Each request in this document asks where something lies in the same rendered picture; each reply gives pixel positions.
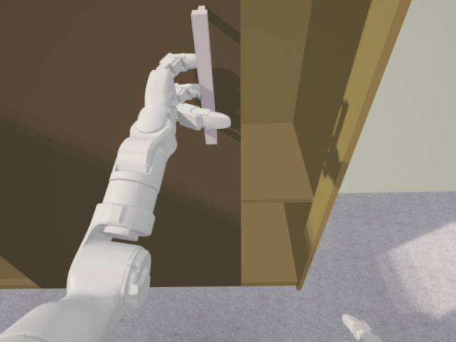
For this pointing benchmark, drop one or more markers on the left robot hand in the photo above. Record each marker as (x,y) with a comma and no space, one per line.
(162,90)

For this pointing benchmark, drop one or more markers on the right robot hand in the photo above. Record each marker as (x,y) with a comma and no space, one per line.
(360,329)

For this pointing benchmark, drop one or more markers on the wardrobe door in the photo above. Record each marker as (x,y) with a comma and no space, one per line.
(73,75)
(7,271)

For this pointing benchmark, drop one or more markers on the handle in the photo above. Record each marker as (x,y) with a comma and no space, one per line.
(200,28)

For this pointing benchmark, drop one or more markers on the robot left upper arm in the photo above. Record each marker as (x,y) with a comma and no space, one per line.
(107,279)

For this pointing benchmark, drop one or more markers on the left robot forearm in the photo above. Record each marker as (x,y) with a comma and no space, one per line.
(128,205)

